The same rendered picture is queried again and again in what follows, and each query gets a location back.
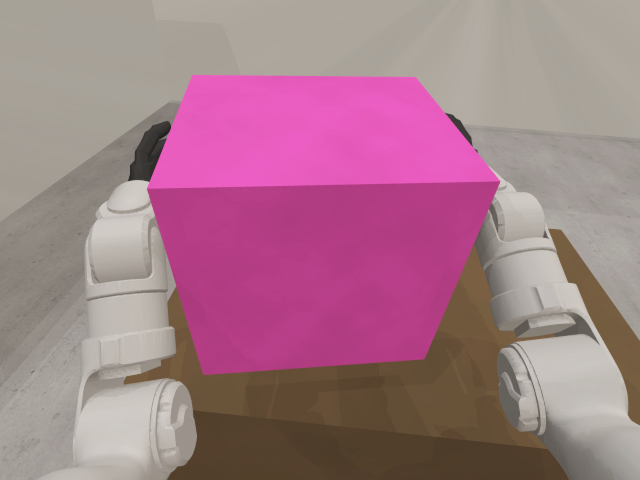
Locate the carton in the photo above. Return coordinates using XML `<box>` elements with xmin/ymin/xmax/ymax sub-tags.
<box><xmin>147</xmin><ymin>75</ymin><xmax>501</xmax><ymax>375</ymax></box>

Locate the right robot forearm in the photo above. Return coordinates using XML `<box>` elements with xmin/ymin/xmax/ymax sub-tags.
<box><xmin>474</xmin><ymin>166</ymin><xmax>628</xmax><ymax>414</ymax></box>

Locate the robot left upper arm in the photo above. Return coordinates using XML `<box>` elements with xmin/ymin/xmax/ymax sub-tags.
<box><xmin>37</xmin><ymin>378</ymin><xmax>197</xmax><ymax>480</ymax></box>

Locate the pedestal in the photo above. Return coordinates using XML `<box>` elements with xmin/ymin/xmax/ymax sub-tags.
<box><xmin>124</xmin><ymin>229</ymin><xmax>640</xmax><ymax>480</ymax></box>

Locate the robot right upper arm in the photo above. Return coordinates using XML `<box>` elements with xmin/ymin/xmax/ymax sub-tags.
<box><xmin>497</xmin><ymin>334</ymin><xmax>640</xmax><ymax>480</ymax></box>

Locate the left robot hand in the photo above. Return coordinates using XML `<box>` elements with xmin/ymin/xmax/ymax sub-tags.
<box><xmin>128</xmin><ymin>121</ymin><xmax>171</xmax><ymax>182</ymax></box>

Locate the right robot hand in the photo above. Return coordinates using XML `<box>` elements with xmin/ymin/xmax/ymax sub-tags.
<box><xmin>445</xmin><ymin>113</ymin><xmax>478</xmax><ymax>153</ymax></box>

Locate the left robot forearm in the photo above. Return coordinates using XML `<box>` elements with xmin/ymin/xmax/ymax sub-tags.
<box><xmin>73</xmin><ymin>180</ymin><xmax>176</xmax><ymax>467</ymax></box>

